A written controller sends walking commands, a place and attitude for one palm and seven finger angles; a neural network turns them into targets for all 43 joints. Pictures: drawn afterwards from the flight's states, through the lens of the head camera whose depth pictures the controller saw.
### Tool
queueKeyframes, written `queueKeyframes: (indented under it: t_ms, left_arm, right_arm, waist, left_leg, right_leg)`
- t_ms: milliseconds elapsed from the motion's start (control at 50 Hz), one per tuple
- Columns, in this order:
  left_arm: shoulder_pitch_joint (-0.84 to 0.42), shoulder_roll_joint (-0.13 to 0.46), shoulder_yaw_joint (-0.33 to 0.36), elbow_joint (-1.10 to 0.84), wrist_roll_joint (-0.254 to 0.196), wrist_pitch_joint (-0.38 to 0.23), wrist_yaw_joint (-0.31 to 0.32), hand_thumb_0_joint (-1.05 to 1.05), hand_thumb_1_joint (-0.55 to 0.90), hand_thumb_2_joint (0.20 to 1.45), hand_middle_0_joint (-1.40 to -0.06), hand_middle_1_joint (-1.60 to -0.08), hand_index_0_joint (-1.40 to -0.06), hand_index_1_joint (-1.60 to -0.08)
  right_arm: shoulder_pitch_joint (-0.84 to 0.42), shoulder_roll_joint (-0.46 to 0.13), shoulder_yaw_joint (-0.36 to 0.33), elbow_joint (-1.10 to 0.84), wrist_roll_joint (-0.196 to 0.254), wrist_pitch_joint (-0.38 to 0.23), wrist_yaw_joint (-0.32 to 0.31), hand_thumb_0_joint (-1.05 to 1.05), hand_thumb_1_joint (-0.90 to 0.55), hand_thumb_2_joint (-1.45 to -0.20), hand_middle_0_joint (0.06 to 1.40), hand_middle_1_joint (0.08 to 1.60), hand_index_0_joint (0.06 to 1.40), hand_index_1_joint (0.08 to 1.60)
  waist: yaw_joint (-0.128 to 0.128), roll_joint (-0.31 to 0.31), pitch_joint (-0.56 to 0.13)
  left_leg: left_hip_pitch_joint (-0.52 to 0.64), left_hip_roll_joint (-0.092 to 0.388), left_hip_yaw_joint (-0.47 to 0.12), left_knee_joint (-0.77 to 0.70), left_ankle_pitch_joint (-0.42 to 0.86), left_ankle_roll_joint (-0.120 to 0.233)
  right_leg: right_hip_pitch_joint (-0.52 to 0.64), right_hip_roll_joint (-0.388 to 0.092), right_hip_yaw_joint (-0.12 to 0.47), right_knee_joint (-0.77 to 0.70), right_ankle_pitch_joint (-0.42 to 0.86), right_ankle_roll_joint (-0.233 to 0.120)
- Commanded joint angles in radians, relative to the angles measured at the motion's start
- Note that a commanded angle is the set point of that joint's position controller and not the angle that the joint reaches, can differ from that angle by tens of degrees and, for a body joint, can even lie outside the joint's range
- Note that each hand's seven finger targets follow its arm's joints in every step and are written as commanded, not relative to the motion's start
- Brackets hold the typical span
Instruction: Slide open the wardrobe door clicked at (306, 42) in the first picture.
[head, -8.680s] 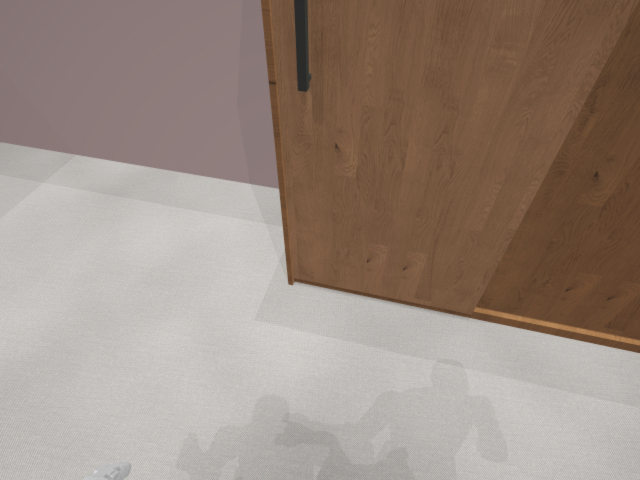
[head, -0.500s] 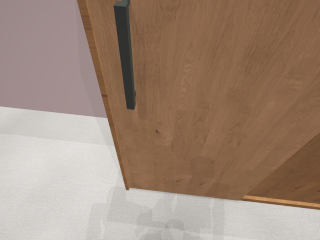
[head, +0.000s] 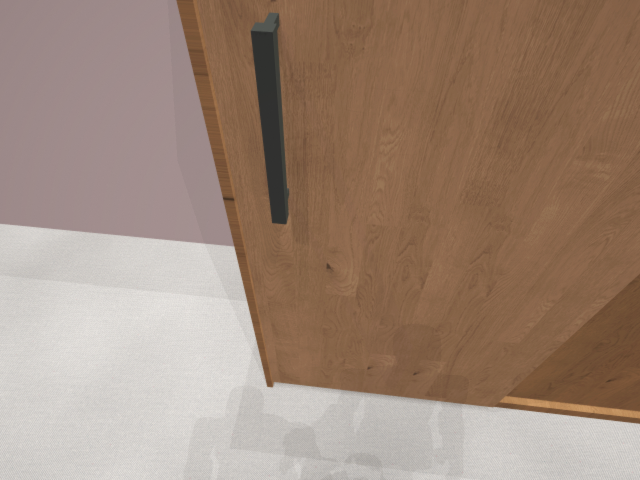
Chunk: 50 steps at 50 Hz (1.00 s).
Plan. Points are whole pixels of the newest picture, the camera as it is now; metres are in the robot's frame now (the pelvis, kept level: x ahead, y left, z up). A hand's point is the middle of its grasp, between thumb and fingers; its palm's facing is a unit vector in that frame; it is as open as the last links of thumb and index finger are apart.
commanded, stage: come to a stop and stand still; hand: left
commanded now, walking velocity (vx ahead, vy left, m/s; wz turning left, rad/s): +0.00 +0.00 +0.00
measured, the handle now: (277, 133) +0.47 +0.09 +0.20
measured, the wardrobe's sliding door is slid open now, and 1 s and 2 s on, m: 0.00 0.00 0.00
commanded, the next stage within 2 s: look again from close up in 1.76 s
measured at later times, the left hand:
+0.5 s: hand out of the picture -0.02 +0.21 -0.16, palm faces +0.02 -0.96 -0.29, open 7.4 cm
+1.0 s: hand out of the picture -0.03 +0.23 -0.17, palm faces +0.00 -0.96 -0.27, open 7.4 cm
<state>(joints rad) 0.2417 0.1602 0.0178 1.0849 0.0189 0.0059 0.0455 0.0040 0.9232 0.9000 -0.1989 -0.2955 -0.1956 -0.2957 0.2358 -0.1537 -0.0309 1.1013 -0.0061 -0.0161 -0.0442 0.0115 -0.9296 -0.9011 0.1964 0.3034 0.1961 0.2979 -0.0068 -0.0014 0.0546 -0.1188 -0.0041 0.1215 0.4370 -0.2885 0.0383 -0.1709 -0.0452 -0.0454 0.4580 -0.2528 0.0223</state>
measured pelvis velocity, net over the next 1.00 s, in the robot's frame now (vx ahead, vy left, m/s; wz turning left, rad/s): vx -0.05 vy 0.01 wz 0.02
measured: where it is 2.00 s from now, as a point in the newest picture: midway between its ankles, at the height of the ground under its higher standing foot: outside the picture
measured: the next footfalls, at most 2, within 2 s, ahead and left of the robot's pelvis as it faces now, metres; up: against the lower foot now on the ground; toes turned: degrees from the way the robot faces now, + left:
none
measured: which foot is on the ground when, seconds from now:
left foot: down 0.00-1.00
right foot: down 0.00-1.00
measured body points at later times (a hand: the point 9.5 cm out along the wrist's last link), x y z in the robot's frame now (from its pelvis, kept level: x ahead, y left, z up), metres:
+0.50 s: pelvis -0.06 -0.01 +0.00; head -0.08 -0.01 +0.45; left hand -0.02 +0.26 -0.14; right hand -0.02 -0.28 -0.15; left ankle -0.03 +0.09 -0.74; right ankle -0.01 -0.13 -0.74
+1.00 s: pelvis -0.05 +0.01 +0.00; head -0.05 +0.02 +0.45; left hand -0.03 +0.28 -0.15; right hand -0.01 -0.25 -0.15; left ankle -0.03 +0.09 -0.74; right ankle +0.00 -0.13 -0.74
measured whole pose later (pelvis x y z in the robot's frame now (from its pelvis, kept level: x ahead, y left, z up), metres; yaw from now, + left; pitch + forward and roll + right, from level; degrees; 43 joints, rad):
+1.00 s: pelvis -0.05 +0.01 +0.00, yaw +1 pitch -2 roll +0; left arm 0.25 0.26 -0.01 1.06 0.03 0.00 0.02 0.01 0.91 0.90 -0.20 -0.30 -0.20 -0.30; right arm 0.23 -0.25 -0.02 1.08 -0.01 -0.01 0.01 0.00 -0.91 -0.90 0.20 0.30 0.20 0.30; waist 0.00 0.00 0.03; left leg -0.20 -0.03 0.11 0.44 -0.21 0.07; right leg -0.23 -0.07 -0.04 0.43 -0.17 0.03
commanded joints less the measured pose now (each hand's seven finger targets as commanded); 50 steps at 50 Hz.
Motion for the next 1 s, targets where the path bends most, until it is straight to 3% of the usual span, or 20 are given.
queueKeyframes:
  t_ms: [0, 20, 40, 60, 100, 120, 160, 180, 360, 420, 480, 680, 740, 860, 980]
  left_arm:
    - [0.039, 0.268, 0.009, -0.096, 0.007, -0.04, -0.007, 0.0, 0.9, 0.9, -0.2, -0.3, -0.2, -0.3]
    - [0.061, 0.241, 0.041, -0.111, 0.006, -0.036, -0.003, 0.0, 0.9, 0.9, -0.2, -0.3, -0.2, -0.3]
    - [0.053, 0.205, 0.039, -0.106, 0.004, -0.037, -0.004, 0.0, 0.9, 0.9, -0.2, -0.3, -0.2, -0.3]
    - [0.07, 0.179, 0.023, -0.105, -0.001, -0.032, -0.004, 0.0, 0.9, 0.9, -0.2, -0.3, -0.2, -0.3]
    - [0.08, 0.172, 0.016, -0.109, 0.003, -0.032, -0.007, 0.0, 0.9, 0.9, -0.2, -0.3, -0.2, -0.3]
    - [0.061, 0.186, 0.018, -0.114, 0.004, -0.03, -0.008, 0.0, 0.9, 0.9, -0.2, -0.3, -0.2, -0.3]
    - [0.031, 0.217, 0.021, -0.132, 0.005, -0.031, -0.01, 0.0, 0.9, 0.9, -0.2, -0.3, -0.2, -0.3]
    - [0.024, 0.225, 0.023, -0.138, 0.005, -0.033, -0.01, 0.0, 0.9, 0.9, -0.2, -0.3, -0.2, -0.3]
    - [0.021, 0.272, 0.03, -0.146, 0.005, -0.033, -0.018, 0.0, 0.9, 0.9, -0.2, -0.3, -0.2, -0.3]
    - [0.023, 0.277, 0.03, -0.145, 0.005, -0.034, -0.019, 0.0, 0.9, 0.9, -0.2, -0.3, -0.2, -0.3]
    - [0.014, 0.285, 0.03, -0.138, 0.005, -0.031, -0.023, 0.0, 0.9, 0.9, -0.2, -0.3, -0.2, -0.3]
    - [0.028, 0.264, 0.02, -0.109, 0.004, -0.028, -0.026, 0.0, 0.9, 0.9, -0.2, -0.3, -0.2, -0.3]
    - [0.03, 0.262, 0.016, -0.099, 0.004, -0.032, -0.023, 0.0, 0.9, 0.9, -0.2, -0.3, -0.2, -0.3]
    - [0.024, 0.253, 0.009, -0.082, 0.005, -0.029, -0.019, 0.0, 0.9, 0.9, -0.2, -0.3, -0.2, -0.3]
    - [0.015, 0.25, 0.004, -0.074, 0.004, -0.033, -0.014, 0.0, 0.9, 0.9, -0.2, -0.3, -0.2, -0.3]
  right_arm:
    - [0.029, -0.228, -0.019, -0.13, -0.02, -0.02, 0.009, 0.0, -0.9, -0.9, 0.2, 0.3, 0.2, 0.3]
    - [0.041, -0.239, -0.053, -0.145, -0.02, -0.042, 0.007, 0.0, -0.9, -0.9, 0.2, 0.3, 0.2, 0.3]
    - [0.032, -0.221, -0.055, -0.133, -0.019, -0.04, 0.001, 0.0, -0.9, -0.9, 0.2, 0.3, 0.2, 0.3]
    - [0.037, -0.192, -0.043, -0.138, -0.016, -0.033, 0.0, 0.0, -0.9, -0.9, 0.2, 0.3, 0.2, 0.3]
    - [0.016, -0.172, -0.036, -0.156, -0.015, -0.017, 0.009, 0.0, -0.9, -0.9, 0.2, 0.3, 0.2, 0.3]
    - [0.012, -0.175, -0.037, -0.162, -0.014, -0.007, 0.013, 0.0, -0.9, -0.9, 0.2, 0.3, 0.2, 0.3]
    - [0.013, -0.197, -0.04, -0.17, -0.015, 0.003, 0.021, 0.0, -0.9, -0.9, 0.2, 0.3, 0.2, 0.3]
    - [0.016, -0.205, -0.041, -0.168, -0.015, 0.003, 0.024, 0.0, -0.9, -0.9, 0.2, 0.3, 0.2, 0.3]
    - [0.031, -0.249, -0.035, -0.157, -0.015, 0.0, 0.036, 0.0, -0.9, -0.9, 0.2, 0.3, 0.2, 0.3]
    - [0.04, -0.256, -0.034, -0.149, -0.015, -0.004, 0.038, 0.0, -0.9, -0.9, 0.2, 0.3, 0.2, 0.3]
    - [0.046, -0.266, -0.033, -0.135, -0.015, -0.003, 0.039, 0.0, -0.9, -0.9, 0.2, 0.3, 0.2, 0.3]
    - [0.032, -0.282, -0.03, -0.097, -0.01, -0.013, 0.038, 0.0, -0.9, -0.9, 0.2, 0.3, 0.2, 0.3]
    - [0.026, -0.28, -0.028, -0.089, -0.006, -0.017, 0.038, 0.0, -0.9, -0.9, 0.2, 0.3, 0.2, 0.3]
    - [0.006, -0.287, -0.028, -0.08, -0.005, -0.015, 0.038, 0.0, -0.9, -0.9, 0.2, 0.3, 0.2, 0.3]
    - [-0.017, -0.281, -0.024, -0.074, -0.003, -0.017, 0.037, 0.0, -0.9, -0.9, 0.2, 0.3, 0.2, 0.3]
  waist:
    - [-0.003, 0.038, 0.064]
    - [0.002, 0.024, -0.1]
    - [0.0, 0.064, -0.165]
    - [0.005, 0.059, -0.172]
    - [0.008, -0.02, -0.097]
    - [-0.005, -0.048, -0.039]
    - [-0.018, -0.04, 0.052]
    - [-0.019, -0.041, 0.07]
    - [-0.011, -0.025, 0.054]
    - [-0.007, -0.032, 0.019]
    - [-0.008, -0.02, 0.04]
    - [0.01, 0.032, 0.01]
    - [0.01, 0.018, -0.015]
    - [0.007, 0.026, 0.016]
    - [0.0, 0.004, -0.014]
  left_leg:
    - [-0.072, 0.076, -0.149, -0.104, 0.374, -0.024]
    - [-0.023, 0.122, -0.157, -0.013, 0.438, -0.007]
    - [0.013, 0.13, -0.147, 0.0, 0.493, 0.007]
    - [0.015, 0.133, -0.142, 0.005, 0.436, 0.013]
    - [-0.057, 0.114, -0.136, 0.016, 0.21, 0.016]
    - [-0.095, 0.1, -0.127, 0.004, 0.088, 0.009]
    - [-0.136, 0.087, -0.13, -0.012, -0.029, 0.003]
    - [-0.148, 0.088, -0.136, -0.02, -0.05, 0.004]
    - [-0.178, 0.094, -0.145, -0.066, -0.158, 0.006]
    - [-0.177, 0.094, -0.147, -0.07, -0.146, 0.006]
    - [-0.199, 0.095, -0.158, -0.078, -0.178, 0.003]
    - [-0.251, 0.134, -0.205, -0.162, -0.213, 0.002]
    - [-0.224, 0.14, -0.207, -0.161, -0.154, 0.005]
    - [-0.208, 0.148, -0.219, -0.191, -0.144, 0.003]
    - [-0.127, 0.143, -0.199, -0.168, 0.007, 0.001]
  right_leg:
    - [0.015, -0.051, 0.066, -0.014, 0.309, -0.049]
    - [0.02, -0.058, 0.059, 0.071, 0.259, -0.063]
    - [0.017, -0.053, 0.053, 0.08, 0.287, -0.078]
    - [0.017, -0.057, 0.048, 0.055, 0.246, -0.074]
    - [-0.021, -0.069, 0.092, -0.01, 0.175, -0.076]
    - [-0.06, -0.082, 0.112, -0.049, 0.082, -0.076]
    - [-0.159, -0.085, 0.145, -0.109, -0.118, -0.081]
    - [-0.178, -0.08, 0.152, -0.118, -0.156, -0.082]
    - [-0.176, -0.078, 0.153, -0.16, -0.267, -0.066]
    - [-0.146, -0.083, 0.15, -0.159, -0.249, -0.065]
    - [-0.161, -0.085, 0.148, -0.165, -0.274, -0.063]
    - [-0.059, -0.068, 0.094, -0.089, -0.126, -0.054]
    - [-0.033, -0.073, 0.088, -0.079, -0.051, -0.054]
    - [-0.039, -0.071, 0.073, -0.072, 0.009, -0.046]
    - [-0.03, -0.083, 0.076, -0.083, 0.092, -0.043]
